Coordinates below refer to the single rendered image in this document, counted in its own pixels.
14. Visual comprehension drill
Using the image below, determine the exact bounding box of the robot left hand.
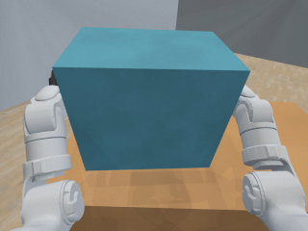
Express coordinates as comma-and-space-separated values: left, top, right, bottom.
48, 69, 58, 86

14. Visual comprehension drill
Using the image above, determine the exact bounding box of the pedestal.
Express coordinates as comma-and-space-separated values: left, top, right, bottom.
46, 101, 308, 231

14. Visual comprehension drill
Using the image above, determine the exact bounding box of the left robot forearm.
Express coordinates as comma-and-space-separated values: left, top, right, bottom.
20, 85, 72, 226

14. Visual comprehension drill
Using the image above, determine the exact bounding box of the robot left upper arm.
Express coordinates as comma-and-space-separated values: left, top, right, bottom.
10, 179, 85, 231

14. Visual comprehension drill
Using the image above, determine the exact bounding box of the right robot forearm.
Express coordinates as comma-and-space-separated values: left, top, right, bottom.
232, 85, 306, 210

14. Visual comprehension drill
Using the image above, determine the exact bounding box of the carton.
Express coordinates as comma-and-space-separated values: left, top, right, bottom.
52, 27, 251, 171

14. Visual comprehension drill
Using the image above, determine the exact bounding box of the robot right upper arm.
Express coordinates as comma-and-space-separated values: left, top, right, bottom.
243, 170, 308, 231

